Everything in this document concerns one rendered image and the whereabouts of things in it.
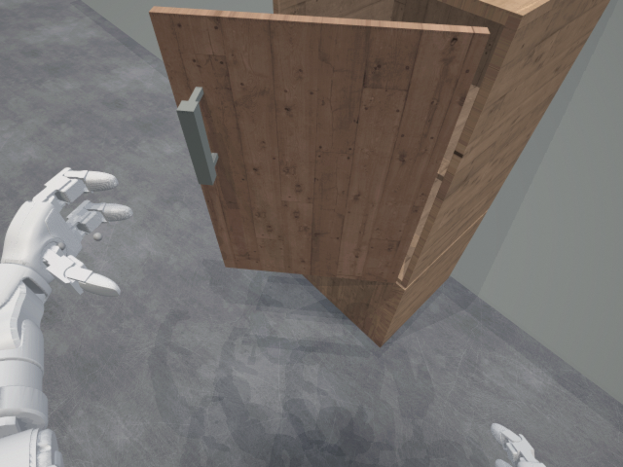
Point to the robot right hand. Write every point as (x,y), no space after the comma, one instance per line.
(519,451)

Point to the robot left hand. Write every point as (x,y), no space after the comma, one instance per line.
(37,227)

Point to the handle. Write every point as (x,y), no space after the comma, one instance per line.
(190,117)

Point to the cupboard door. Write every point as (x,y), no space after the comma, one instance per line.
(329,131)

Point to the robot left upper arm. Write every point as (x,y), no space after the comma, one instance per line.
(30,448)

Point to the robot left forearm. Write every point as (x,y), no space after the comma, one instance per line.
(23,405)

